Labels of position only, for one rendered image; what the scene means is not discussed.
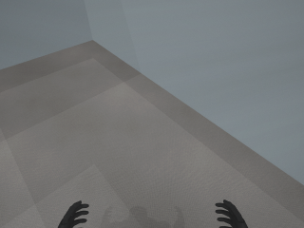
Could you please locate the left robot hand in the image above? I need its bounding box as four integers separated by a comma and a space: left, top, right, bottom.
58, 200, 89, 228

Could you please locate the right robot hand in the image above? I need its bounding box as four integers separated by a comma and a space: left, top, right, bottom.
215, 199, 248, 228

